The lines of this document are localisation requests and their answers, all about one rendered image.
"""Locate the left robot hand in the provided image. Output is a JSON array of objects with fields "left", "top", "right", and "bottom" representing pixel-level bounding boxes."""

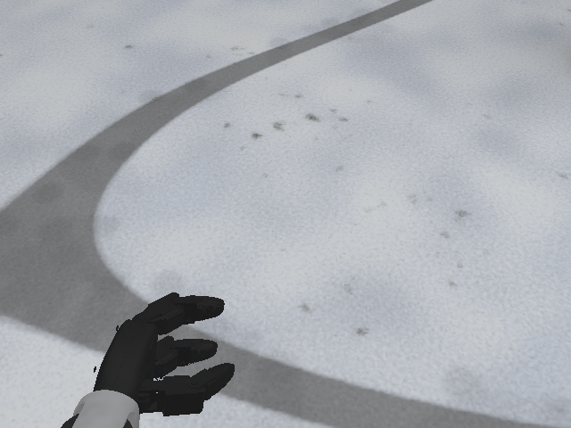
[{"left": 93, "top": 292, "right": 235, "bottom": 416}]

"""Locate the robot left forearm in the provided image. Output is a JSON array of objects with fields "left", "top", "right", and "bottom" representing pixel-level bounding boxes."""
[{"left": 61, "top": 390, "right": 140, "bottom": 428}]

